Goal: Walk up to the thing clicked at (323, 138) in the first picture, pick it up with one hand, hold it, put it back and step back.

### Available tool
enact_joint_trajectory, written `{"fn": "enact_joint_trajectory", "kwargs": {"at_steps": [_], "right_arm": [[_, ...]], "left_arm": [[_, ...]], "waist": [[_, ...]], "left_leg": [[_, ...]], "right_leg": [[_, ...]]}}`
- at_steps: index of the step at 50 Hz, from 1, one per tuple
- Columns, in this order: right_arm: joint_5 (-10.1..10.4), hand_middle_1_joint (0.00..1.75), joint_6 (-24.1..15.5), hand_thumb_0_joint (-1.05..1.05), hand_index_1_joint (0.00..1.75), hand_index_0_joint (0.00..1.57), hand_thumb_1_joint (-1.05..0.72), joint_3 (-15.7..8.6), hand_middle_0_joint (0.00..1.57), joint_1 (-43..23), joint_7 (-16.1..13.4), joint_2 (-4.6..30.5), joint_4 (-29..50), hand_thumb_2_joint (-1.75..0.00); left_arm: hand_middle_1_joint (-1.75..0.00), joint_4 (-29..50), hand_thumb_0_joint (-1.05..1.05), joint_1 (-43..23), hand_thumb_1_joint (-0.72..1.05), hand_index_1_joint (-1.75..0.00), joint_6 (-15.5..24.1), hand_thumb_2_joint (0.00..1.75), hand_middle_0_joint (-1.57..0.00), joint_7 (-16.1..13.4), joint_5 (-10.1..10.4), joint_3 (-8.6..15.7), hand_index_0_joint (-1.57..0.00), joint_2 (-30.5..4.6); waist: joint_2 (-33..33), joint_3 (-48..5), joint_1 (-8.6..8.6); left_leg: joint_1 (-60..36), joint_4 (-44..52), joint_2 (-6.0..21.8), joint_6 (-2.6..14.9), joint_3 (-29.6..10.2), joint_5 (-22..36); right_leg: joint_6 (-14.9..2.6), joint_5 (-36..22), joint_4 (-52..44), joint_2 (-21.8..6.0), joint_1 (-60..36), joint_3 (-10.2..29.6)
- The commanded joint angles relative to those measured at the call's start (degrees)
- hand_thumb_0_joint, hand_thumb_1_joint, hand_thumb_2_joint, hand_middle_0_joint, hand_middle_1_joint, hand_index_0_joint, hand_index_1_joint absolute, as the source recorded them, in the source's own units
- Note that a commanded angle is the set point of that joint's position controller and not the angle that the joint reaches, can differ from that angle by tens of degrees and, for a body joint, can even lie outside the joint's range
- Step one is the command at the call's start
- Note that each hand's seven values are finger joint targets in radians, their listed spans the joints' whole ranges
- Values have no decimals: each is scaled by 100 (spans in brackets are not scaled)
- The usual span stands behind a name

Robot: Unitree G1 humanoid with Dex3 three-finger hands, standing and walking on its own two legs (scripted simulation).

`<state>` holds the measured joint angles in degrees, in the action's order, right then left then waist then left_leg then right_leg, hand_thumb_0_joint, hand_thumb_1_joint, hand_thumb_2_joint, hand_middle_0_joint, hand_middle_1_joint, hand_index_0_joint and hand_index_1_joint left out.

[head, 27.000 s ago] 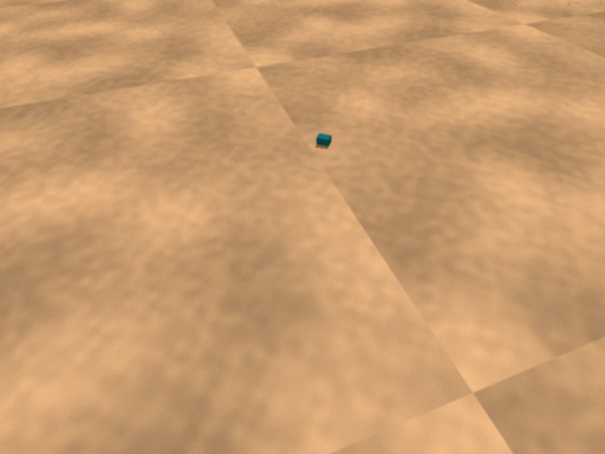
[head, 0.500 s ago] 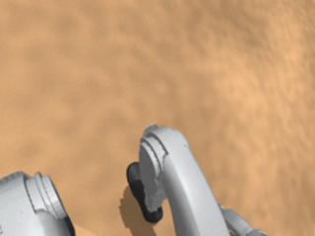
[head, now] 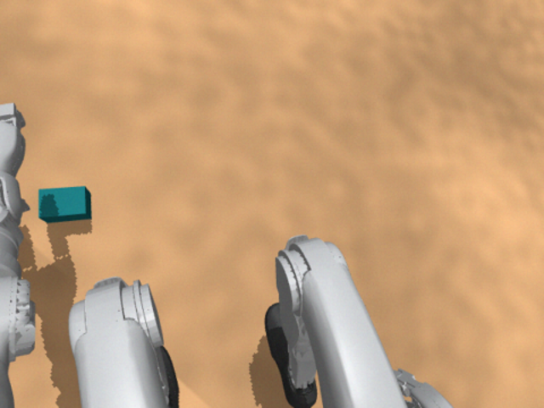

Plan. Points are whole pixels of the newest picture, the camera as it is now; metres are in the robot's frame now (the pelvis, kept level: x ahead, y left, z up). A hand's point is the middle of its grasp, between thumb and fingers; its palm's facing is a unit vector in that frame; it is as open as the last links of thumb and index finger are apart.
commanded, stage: withdraw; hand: left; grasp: from above
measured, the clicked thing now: (66, 204) +0.48 +0.29 -0.31
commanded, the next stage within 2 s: home in 0.40 s
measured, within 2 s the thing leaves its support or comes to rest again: neither
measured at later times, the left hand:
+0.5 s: hand (27, 198) +0.45 +0.30 -0.16, palm faces -0.48 -0.05 -0.88, open 12.5 cm
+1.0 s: hand out of the picture +0.39 +0.28 -0.01, palm faces -0.31 -0.54 -0.78, open 9.2 cm
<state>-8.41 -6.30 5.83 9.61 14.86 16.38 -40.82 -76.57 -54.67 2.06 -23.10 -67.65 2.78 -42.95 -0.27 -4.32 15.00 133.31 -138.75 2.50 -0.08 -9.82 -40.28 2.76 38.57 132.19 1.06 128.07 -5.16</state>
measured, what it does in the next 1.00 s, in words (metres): rises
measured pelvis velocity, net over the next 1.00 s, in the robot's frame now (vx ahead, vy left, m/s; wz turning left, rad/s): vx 0.00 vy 0.00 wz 0.08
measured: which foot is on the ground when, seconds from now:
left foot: down 0.00-1.00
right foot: down 0.00-1.00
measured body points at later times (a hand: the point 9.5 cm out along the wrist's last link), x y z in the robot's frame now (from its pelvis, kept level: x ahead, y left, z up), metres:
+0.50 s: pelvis -0.02 -0.01 +0.00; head +0.21 +0.07 +0.38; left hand +0.47 +0.30 -0.11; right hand +0.03 -0.28 -0.09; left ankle +0.07 +0.13 -0.30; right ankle +0.10 -0.13 -0.30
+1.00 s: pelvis +0.00 +0.00 +0.11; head +0.19 +0.05 +0.51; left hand +0.40 +0.31 +0.03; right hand +0.12 -0.26 -0.01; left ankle +0.07 +0.13 -0.30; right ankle +0.10 -0.13 -0.30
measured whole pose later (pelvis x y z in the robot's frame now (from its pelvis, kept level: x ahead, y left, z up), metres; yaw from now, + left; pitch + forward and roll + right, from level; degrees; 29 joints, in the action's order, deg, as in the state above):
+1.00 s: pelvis +0.00 +0.00 +0.11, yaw +5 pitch +35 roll -6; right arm -0.8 0.6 -0.8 10.9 6.6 15.4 -36.3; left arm -43.9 -31.3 -2.8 -2.9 -37.7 3.1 -29.6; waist -3.4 -10.9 7.3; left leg 115.5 -118.3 2.7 0.2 -5.2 -38.6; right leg 2.2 37.8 114.3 -0.2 111.9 -2.6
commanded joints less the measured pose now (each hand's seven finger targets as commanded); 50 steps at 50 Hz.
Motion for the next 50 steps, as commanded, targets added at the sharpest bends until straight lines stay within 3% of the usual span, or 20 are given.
{"fn": "enact_joint_trajectory", "kwargs": {"at_steps": [1,2,3,5,6,7,10,12,14,18,19,22,25,27,31,36,40,44,48,50], "right_arm": [[258,30,247,0,30,20,-90,-704,20,1304,-195,1582,51,-90],[273,30,297,0,30,20,-90,-701,20,1265,-257,1546,112,-90],[308,30,342,0,30,20,-90,-668,20,1250,-308,1462,95,-90],[301,30,435,0,30,20,-90,-701,20,1241,-456,1549,205,-90],[289,30,471,0,30,20,-90,-672,20,1186,-523,1506,303,-90],[281,30,487,0,30,20,-90,-599,20,1118,-578,1386,359,-90],[269,30,494,0,30,20,-90,-490,20,1061,-726,1357,403,-90],[244,30,504,0,30,20,-90,-427,20,1029,-782,1351,381,-90],[207,30,484,0,30,20,-89,-380,20,995,-804,1330,350,-90],[119,30,426,0,30,20,-90,-309,20,1068,-830,1444,239,-90],[69,30,390,0,30,20,-90,-282,20,1135,-823,1450,235,-90],[-18,30,312,0,30,20,-90,-300,20,1213,-836,1539,183,-90],[-83,30,224,0,30,20,-90,-369,20,1236,-834,1548,132,-90],[-90,30,171,0,30,20,-89,-499,20,1262,-811,1574,145,-90],[-2,30,159,0,30,20,-89,-652,20,1382,-729,1533,102,-90],[269,30,271,0,30,20,-89,-889,20,1583,-661,1450,36,-90],[522,30,423,0,30,20,-90,-1029,20,1475,-648,1266,284,-90],[716,30,551,0,30,20,-90,-1086,20,1086,-775,1190,641,-90],[824,30,581,0,30,20,-90,-1094,20,736,-926,980,924,-90],[869,30,545,0,30,20,-90,-1098,20,635,-1015,930,975,-90]], "left_arm": [[-84,1098,0,-2089,-31,-84,-149,85,-25,619,292,-260,-25,-761],[-83,1031,0,-2137,-31,-84,-100,85,-26,775,310,-189,-25,-849],[-83,711,0,-1966,-32,-84,-53,86,-25,968,325,-415,-24,-536],[-84,474,0,-1752,-31,-84,111,86,-25,1202,246,-94,-24,-1027],[-84,442,0,-1785,-32,-85,207,86,-24,1305,230,-156,-24,-950],[-84,588,0,-1960,-30,-84,336,85,-25,1382,216,-372,-25,-673],[-81,566,0,-2031,-28,-82,627,83,-29,1308,112,-207,-28,-1090],[-79,513,0,-2178,-26,-80,801,82,-30,1127,-23,-101,-29,-1282],[-78,21,0,-2067,-25,-78,889,80,-30,935,-123,-242,-30,-1026],[-77,-256,0,-2344,-24,-77,1087,79,-31,483,-360,-123,-31,-1320],[-76,-298,0,-2576,-23,-75,1128,77,-32,388,-408,-155,-32,-1278],[-75,44,0,-3048,-22,-74,1241,76,-32,23,-560,120,-33,-1738],[-72,284,0,-2932,-21,-71,1185,74,-33,-265,-605,327,-35,-1879],[-67,513,0,-2795,-13,-69,1018,90,-22,-385,-568,419,-20,-1800],[-62,868,0,-2483,-1,-64,573,92,-22,-362,-126,496,-20,-1617],[-52,1443,0,-1669,18,-53,64,87,-21,246,751,541,-19,-1246],[-47,2276,0,-558,43,-48,-184,91,-21,1014,1713,326,-20,-549],[-42,3426,0,559,59,-42,-333,92,-21,1676,2592,343,-20,-123],[-30,4665,0,1267,80,-30,-397,86,-19,1972,3319,230,-19,359],[-30,5042,0,1526,90,-30,-447,90,-20,1988,3578,333,-20,462]], "waist": [[-1724,-3508,276],[-1462,-3481,260],[-1183,-3218,266],[-739,-2855,243],[-578,-2699,259],[-662,-2704,246],[-754,-2813,135],[-994,-3067,50],[-1060,-2918,165],[-1281,-2929,197],[-1398,-2959,320],[-1774,-3427,298],[-2324,-3796,226],[-2534,-4106,165],[-2559,-4693,15],[-2207,-5048,-386],[-1428,-4776,-502],[-859,-4141,-634],[-738,-3909,-778],[-824,-3848,-851]], "left_leg": [[-3096,1874,-151,147,502,1031],[-2830,1839,-180,183,578,1034],[-2581,1886,-223,203,615,881],[-2240,1847,-247,232,657,691],[-2100,1861,-278,237,697,547],[-2143,1915,-300,225,721,515],[-2281,1932,-309,207,762,517],[-2360,1929,-318,197,770,525],[-2485,1927,-281,176,717,536],[-2502,1789,-307,158,697,497],[-2565,1749,-295,141,670,484],[-2884,1614,-278,116,675,674],[-3263,1662,-265,54,688,786],[-3647,1735,-235,27,657,796],[-3882,1822,-216,55,758,1222],[-3968,2208,-232,128,853,1506],[-3719,2659,-238,215,824,1256],[-3808,3195,-212,228,603,1056],[-4262,3759,-166,215,562,813],[-4708,4038,-128,179,512,854]], "right_leg": [[-501,-1338,-1631,243,-2007,-375],[-490,-1324,-1731,247,-2211,-315],[-499,-1132,-1808,230,-2216,-276],[-521,-818,-1968,216,-2291,-199],[-531,-585,-2060,202,-2353,-145],[-534,-531,-2060,180,-2321,-161],[-516,-440,-2038,167,-2377,-128],[-508,-473,-1935,143,-2313,-123],[-510,-541,-1814,166,-2102,-182],[-509,-499,-1647,136,-1817,-265],[-513,-512,-1570,144,-1751,-305],[-489,-718,-1443,125,-1782,-354],[-513,-859,-1262,104,-1674,-406],[-538,-923,-1175,74,-1517,-462],[-542,-1371,-1284,70,-1859,-394],[-503,-1580,-1781,76,-2630,-246],[-459,-1417,-2324,107,-3306,-125],[-442,-1302,-2803,53,-3439,-60],[-438,-1072,-3328,20,-3795,62],[-446,-1092,-3512,2,-3886,90]]}}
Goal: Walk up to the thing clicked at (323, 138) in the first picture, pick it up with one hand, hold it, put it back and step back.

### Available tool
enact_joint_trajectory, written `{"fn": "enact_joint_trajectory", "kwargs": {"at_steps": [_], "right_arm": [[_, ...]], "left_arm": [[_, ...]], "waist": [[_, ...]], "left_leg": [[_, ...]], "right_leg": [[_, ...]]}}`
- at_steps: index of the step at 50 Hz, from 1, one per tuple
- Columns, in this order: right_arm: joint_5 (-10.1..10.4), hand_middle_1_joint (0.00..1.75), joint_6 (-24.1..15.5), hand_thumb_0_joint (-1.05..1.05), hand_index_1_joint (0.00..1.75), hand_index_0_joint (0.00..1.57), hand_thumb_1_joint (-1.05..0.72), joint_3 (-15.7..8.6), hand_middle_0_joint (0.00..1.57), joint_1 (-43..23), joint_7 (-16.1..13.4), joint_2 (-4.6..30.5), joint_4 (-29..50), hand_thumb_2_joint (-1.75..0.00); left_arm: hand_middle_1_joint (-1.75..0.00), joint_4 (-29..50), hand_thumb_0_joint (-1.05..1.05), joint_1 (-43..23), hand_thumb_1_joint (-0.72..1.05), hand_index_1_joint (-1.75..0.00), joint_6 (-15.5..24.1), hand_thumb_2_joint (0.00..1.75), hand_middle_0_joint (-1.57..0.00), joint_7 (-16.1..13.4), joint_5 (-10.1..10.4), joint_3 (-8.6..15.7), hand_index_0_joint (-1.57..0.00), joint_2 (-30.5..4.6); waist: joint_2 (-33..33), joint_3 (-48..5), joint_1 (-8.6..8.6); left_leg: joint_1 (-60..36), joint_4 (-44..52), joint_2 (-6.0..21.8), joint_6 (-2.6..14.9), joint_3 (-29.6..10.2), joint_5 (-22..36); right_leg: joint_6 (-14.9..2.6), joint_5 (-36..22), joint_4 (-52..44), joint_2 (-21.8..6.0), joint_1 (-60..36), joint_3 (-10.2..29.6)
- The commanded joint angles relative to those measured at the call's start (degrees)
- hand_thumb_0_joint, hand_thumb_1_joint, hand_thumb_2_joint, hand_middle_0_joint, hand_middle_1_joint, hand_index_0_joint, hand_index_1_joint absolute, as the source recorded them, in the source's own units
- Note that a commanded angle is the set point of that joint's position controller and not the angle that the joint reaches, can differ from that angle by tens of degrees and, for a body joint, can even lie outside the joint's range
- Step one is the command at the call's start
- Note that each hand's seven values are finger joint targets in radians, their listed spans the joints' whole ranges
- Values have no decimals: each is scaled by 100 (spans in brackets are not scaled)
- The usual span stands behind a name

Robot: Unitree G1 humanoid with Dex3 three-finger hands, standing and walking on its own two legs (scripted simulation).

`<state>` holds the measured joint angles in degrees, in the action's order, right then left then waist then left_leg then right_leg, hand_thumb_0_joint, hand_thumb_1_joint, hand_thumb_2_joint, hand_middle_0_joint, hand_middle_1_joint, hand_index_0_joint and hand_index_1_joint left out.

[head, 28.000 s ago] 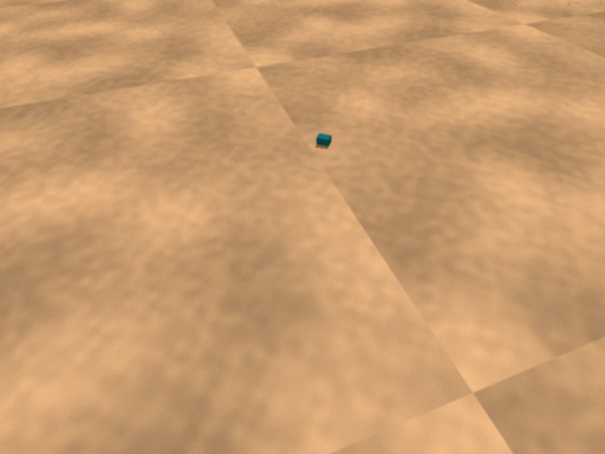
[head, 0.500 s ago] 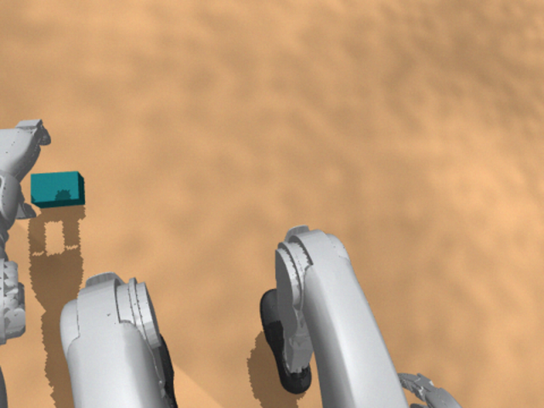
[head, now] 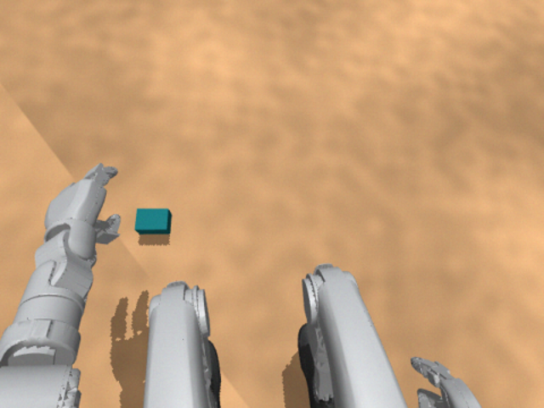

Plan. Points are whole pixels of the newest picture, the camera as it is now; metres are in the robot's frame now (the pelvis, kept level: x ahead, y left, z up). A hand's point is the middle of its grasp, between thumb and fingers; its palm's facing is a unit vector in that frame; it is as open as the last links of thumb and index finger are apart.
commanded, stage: home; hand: left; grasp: from above
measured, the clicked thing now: (153, 221) +0.50 +0.25 -0.42
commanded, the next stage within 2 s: none
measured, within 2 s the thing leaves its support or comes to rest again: neither
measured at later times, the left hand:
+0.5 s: hand (59, 313) +0.27 +0.20 +0.09, palm faces +0.04 -0.95 -0.31, open 7.4 cm
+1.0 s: hand out of the picture +0.22 +0.20 +0.23, palm faces +0.16 -0.97 -0.20, open 7.4 cm
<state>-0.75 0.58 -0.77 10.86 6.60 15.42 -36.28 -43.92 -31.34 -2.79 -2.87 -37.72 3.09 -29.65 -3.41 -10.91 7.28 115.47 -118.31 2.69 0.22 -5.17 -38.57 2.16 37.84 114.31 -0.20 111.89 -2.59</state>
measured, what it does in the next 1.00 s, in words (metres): rises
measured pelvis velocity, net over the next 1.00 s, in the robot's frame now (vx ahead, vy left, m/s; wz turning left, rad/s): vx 0.08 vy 0.00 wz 0.11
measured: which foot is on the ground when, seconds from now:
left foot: down 0.00-1.00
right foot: down 0.00-1.00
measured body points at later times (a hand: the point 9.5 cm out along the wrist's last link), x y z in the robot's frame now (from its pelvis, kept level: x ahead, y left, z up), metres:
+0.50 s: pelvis +0.03 -0.01 +0.18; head +0.13 +0.02 +0.62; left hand +0.26 +0.25 +0.11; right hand +0.24 -0.22 +0.09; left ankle +0.08 +0.12 -0.41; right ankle +0.09 -0.14 -0.41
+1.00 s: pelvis +0.08 +0.00 +0.28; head +0.09 +0.01 +0.73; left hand +0.21 +0.25 +0.25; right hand +0.26 -0.22 +0.22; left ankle +0.08 +0.12 -0.41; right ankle +0.09 -0.14 -0.41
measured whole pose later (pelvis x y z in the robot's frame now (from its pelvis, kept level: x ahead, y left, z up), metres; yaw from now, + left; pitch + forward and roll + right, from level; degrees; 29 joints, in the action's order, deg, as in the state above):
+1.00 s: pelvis +0.08 +0.00 +0.28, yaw +6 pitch +10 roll -3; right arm 1.0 -12.8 2.1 17.0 -11.1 12.5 -29.6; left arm 8.4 29.9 -26.5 -1.6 3.6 2.1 -12.9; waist -3.1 -10.9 2.8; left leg 40.6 -57.5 2.5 -0.4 -2.7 -27.5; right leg 1.5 26.3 52.7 -0.9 36.7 -3.6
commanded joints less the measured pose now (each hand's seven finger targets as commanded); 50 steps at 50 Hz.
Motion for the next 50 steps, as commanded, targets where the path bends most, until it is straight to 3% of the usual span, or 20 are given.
{"fn": "enact_joint_trajectory", "kwargs": {"at_steps": [1,4,7,13,16,20,21,24,25,28,32,40,50], "right_arm": [[125,30,-164,0,30,20,-90,-433,20,440,-242,1013,538,-90],[167,30,-243,0,30,20,-90,-430,20,280,-367,993,624,-90],[195,30,-348,0,30,20,-90,-435,20,113,-512,980,701,-90],[249,30,-604,0,30,20,-90,-299,20,-315,-830,817,941,-90],[268,30,-732,0,30,20,-90,-252,20,-367,-984,749,1003,-90],[294,30,-862,0,30,20,-90,-100,20,-294,-1163,562,1074,-90],[296,30,-897,0,30,20,-90,-82,20,-251,-1214,540,1086,-90],[295,30,-991,0,30,20,-90,-20,20,-108,-1377,489,1094,-90],[307,30,-1021,0,30,20,-90,27,20,-81,-1426,471,1143,-90],[298,30,-1132,0,30,20,-90,78,20,10,-1571,389,1210,-90],[261,30,-1259,0,30,20,-90,99,20,212,-1694,346,1324,-90],[198,30,-1470,0,30,20,-90,62,20,314,-1807,319,1508,-90],[128,30,-1743,0,30,20,-90,-14,20,276,-1822,399,1479,-90]], "left_arm": [[-30,2065,0,-744,90,-30,21,90,-20,-52,690,334,-20,-857],[-30,2440,0,-327,90,-30,-90,90,-20,-81,992,294,-20,-549],[-30,2790,0,311,90,-30,-310,90,-20,-109,1443,276,-20,-259],[-30,3521,0,1467,90,-30,-830,90,-20,-150,2545,120,-20,165],[-30,4029,0,1799,90,-30,-1024,90,-20,-179,3006,194,-20,201],[-30,4235,0,2610,90,-30,-1297,90,-20,-281,3406,200,-20,483],[-30,4368,0,2605,90,-30,-1338,90,-20,-302,3490,308,-20,473],[-30,4503,0,3223,90,-30,-1527,90,-20,-314,3693,323,-20,668],[-30,4485,0,3441,90,-30,-1594,90,-20,-330,3777,430,-20,674],[-30,4834,0,3813,90,-30,-1727,90,-20,-296,3953,333,-20,885],[-30,5221,0,4664,90,-30,-1884,90,-20,-246,4105,391,-20,1000],[-30,6078,0,5767,90,-30,-2051,90,-20,-94,4126,214,-20,1179],[-30,6186,0,5809,90,-30,-2092,90,-20,129,4081,189,-20,1173]], "waist": [[-641,-3152,-120],[-778,-3126,-134],[-741,-3100,-206],[-298,-2364,-152],[-423,-2448,-182],[-158,-1933,-174],[-165,-1979,-195],[-221,-1843,-227],[-121,-1747,-310],[-110,-1467,-280],[-98,-1182,-379],[-154,-535,-441],[131,-128,-374]], "left_leg": [[-3098,2141,-141,130,39,639],[-3734,2580,-113,62,-82,726],[-4299,3003,-111,29,-97,840],[-4647,3845,-144,111,-65,-91],[-5272,4195,-135,77,-22,240],[-5600,4708,-149,103,5,507],[-5761,4821,-149,101,5,608],[-6325,5201,-141,59,-11,1225],[-6450,5346,-147,57,-21,1240],[-6758,5690,-195,70,118,1453],[-7299,6151,-223,56,222,1913],[-7999,6892,-199,15,200,2323],[-8133,7057,-249,58,260,2231]], "right_leg": [[-392,-977,-1820,110,-2295,-148],[-401,-1033,-2023,74,-2453,-149],[-390,-1076,-2391,30,-2807,-105],[-315,-366,-3514,56,-3708,28],[-315,-605,-3863,47,-4174,68],[-299,-799,-4517,51,-4947,92],[-300,-888,-4642,47,-5128,107],[-297,-1373,-4961,54,-5641,61],[-298,-1371,-5096,54,-5808,50],[-282,-1561,-5603,69,-6338,56],[-251,-1958,-6124,95,-7005,-13],[-259,-2197,-6703,178,-7494,-194],[-220,-2068,-6980,151,-7635,-216]]}}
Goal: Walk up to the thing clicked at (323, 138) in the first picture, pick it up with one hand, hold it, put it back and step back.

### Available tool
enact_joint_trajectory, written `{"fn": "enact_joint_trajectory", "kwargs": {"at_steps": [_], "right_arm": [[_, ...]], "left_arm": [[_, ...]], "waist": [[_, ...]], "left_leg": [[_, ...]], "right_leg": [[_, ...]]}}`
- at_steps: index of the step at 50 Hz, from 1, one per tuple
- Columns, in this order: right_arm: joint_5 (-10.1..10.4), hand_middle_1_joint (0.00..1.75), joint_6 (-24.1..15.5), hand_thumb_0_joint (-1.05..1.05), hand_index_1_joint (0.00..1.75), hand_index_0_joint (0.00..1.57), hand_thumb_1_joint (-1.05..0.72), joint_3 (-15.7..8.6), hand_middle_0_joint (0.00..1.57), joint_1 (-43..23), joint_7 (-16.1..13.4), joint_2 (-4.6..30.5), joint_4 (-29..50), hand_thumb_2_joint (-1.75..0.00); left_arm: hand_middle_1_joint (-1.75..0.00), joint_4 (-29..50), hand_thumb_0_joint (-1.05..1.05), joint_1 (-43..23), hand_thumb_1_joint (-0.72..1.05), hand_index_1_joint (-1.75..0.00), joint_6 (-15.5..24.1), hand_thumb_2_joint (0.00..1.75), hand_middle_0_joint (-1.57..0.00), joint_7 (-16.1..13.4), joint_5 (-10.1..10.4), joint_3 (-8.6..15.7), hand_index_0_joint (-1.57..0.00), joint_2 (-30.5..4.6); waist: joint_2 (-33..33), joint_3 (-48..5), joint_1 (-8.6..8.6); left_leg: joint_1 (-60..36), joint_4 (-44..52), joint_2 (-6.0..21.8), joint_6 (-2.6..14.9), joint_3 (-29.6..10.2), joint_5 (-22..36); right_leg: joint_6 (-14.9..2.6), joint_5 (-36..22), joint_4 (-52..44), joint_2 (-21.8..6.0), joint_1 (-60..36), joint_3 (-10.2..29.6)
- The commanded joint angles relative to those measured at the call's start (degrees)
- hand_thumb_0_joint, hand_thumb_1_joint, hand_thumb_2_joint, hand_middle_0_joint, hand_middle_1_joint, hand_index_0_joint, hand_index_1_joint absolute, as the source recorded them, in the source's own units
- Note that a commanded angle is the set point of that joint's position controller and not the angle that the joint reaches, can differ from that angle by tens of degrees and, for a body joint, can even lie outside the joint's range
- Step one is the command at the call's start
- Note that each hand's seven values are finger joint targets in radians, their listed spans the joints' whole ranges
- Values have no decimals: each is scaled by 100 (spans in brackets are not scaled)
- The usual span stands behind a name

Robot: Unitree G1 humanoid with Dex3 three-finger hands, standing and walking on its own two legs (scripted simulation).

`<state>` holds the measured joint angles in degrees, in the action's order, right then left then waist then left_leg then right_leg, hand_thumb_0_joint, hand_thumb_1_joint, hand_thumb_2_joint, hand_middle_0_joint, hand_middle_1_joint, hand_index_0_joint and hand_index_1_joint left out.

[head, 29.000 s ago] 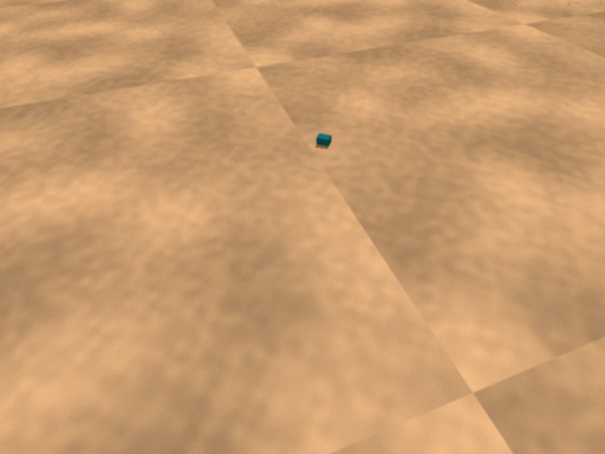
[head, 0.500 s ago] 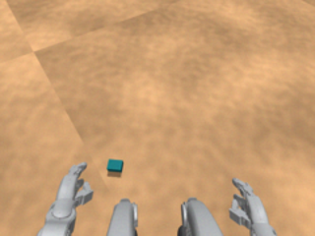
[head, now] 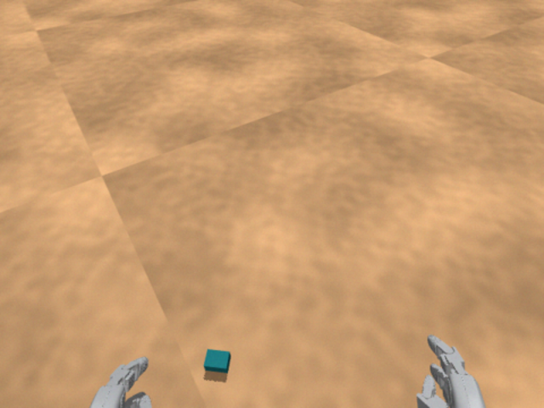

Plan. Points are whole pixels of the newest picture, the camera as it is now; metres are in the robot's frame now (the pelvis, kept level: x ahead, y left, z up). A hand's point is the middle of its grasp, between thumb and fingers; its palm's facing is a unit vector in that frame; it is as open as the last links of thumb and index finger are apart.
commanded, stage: home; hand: left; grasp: from above
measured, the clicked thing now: (217, 361) +0.45 +0.20 -0.69
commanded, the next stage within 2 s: stand in 1.90 s
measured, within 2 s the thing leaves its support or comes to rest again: neither
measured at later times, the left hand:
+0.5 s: hand out of the picture +0.16 +0.18 -0.05, palm faces +0.05 -0.98 -0.20, open 7.4 cm
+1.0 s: hand out of the picture +0.15 +0.18 -0.05, palm faces +0.04 -0.98 -0.20, open 7.4 cm
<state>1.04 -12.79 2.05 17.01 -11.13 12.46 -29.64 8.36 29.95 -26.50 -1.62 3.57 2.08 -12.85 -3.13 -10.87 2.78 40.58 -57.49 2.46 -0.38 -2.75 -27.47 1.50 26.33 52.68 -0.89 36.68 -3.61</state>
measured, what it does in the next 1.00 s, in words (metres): stands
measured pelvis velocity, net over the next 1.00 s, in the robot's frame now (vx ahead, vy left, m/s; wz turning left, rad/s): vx -0.01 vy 0.00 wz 0.00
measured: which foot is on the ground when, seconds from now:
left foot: down 0.00-1.00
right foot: down 0.00-1.00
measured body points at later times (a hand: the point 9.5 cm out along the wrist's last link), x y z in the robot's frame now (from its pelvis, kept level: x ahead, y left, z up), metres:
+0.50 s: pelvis +0.00 +0.00 +0.00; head +0.01 +0.01 +0.45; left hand +0.15 +0.23 -0.03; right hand +0.15 -0.25 -0.06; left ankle +0.01 +0.12 -0.68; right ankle +0.00 -0.14 -0.68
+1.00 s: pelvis -0.01 +0.00 +0.00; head +0.01 +0.00 +0.45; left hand +0.15 +0.23 -0.03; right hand +0.15 -0.25 -0.06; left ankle +0.01 +0.12 -0.68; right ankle +0.00 -0.14 -0.68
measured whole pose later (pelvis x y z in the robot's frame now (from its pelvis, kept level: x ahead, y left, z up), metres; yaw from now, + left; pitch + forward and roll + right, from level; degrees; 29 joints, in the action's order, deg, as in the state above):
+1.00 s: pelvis -0.01 +0.00 +0.00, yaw +0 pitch +9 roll -3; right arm 0.4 -14.9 2.0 16.6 -11.0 12.5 -31.6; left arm 7.7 28.7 -26.3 -0.7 3.0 1.7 -13.2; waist -2.5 -9.2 2.1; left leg 39.9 -57.6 2.5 -0.7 -2.7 -27.1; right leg 1.2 26.2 53.4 -0.8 36.3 -3.5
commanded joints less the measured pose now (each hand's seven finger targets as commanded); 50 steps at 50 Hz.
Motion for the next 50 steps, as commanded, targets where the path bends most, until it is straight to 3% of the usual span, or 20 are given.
{"fn": "enact_joint_trajectory", "kwargs": {"at_steps": [1,7,10,13,17,21,35,38,39,43,45,50], "right_arm": [[-54,30,-418,0,30,20,-90,-294,20,-366,-47,701,810,-90],[-86,30,-480,0,30,20,-90,-304,20,-398,-26,714,731,-90],[-87,30,-484,0,30,20,-90,-281,20,-448,-15,706,722,-90],[-93,30,-493,0,30,20,-90,-290,20,-445,-9,713,702,-90],[-92,30,-490,0,30,20,-90,-277,20,-436,-18,692,700,-90],[-99,30,-498,0,30,20,-90,-305,20,-398,-35,701,658,-90],[-85,30,-520,0,30,20,-90,-311,20,-422,-31,733,651,-90],[-79,30,-530,0,30,20,-90,-292,20,-460,-23,710,667,-90],[-83,30,-536,0,30,20,-90,-335,20,-460,-33,757,687,-90],[-80,30,-555,0,30,20,-90,-294,20,-423,-33,704,684,-90],[-75,30,-552,0,30,20,-90,-320,20,-435,-43,749,690,-90],[-81,30,-553,0,30,20,-90,-331,20,-435,-50,745,707,-90]], "left_arm": [[-30,963,0,-336,90,-30,295,90,-20,5,-59,330,-20,-545],[-30,1065,0,-408,90,-30,354,90,-20,16,-116,370,-20,-630],[-30,882,0,-270,90,-30,343,90,-20,25,-114,231,-20,-495],[-30,1159,0,-447,90,-30,385,90,-20,3,-97,382,-20,-669],[-30,816,0,-166,90,-30,327,90,-20,6,-80,250,-20,-470],[-30,1026,0,-249,90,-30,361,90,-20,-5,-95,353,-20,-608],[-30,1021,0,-342,90,-30,327,90,-20,17,-86,325,-20,-638],[-30,799,0,-237,90,-30,301,90,-20,29,-87,233,-20,-468],[-30,1153,0,-455,90,-30,339,90,-20,10,-69,392,-20,-694],[-30,935,0,-278,90,-30,313,90,-20,35,-77,220,-20,-506],[-30,1088,0,-412,90,-30,330,90,-20,19,-65,335,-20,-646],[-30,1029,0,-334,90,-30,350,90,-20,0,-90,316,-20,-630]], "waist": [[141,-89,26],[-124,-195,-26],[-139,-116,-13],[-102,-207,-52],[55,-190,-3],[43,-392,-54],[-128,-126,-78],[-18,-20,-34],[-57,-134,-88],[29,-121,-19],[-99,-152,-38],[6,-225,-50]], "left_leg": [[-607,965,-237,127,35,1094],[-763,1038,-218,81,-4,1182],[-763,1094,-190,66,-74,1145],[-740,1076,-216,86,-33,1041],[-732,970,-228,105,19,1266],[-785,899,-244,103,55,1464],[-701,1084,-203,86,16,933],[-654,1131,-173,84,-41,777],[-631,1114,-188,91,-18,744],[-630,1040,-217,108,48,786],[-652,1064,-201,97,25,763],[-651,1032,-195,97,15,880]], "right_leg": [[-136,-918,-841,203,-146,-106],[-163,-968,-757,216,-191,-115],[-169,-918,-735,238,-146,-145],[-161,-849,-790,227,-252,-120],[-149,-1069,-800,215,-273,-96],[-145,-1275,-770,195,-374,-66],[-156,-776,-817,212,-198,-84],[-153,-631,-803,229,-120,-111],[-150,-606,-815,222,-185,-94],[-149,-657,-829,206,-153,-54],[-152,-635,-807,207,-146,-57],[-154,-720,-766,214,-175,-67]]}}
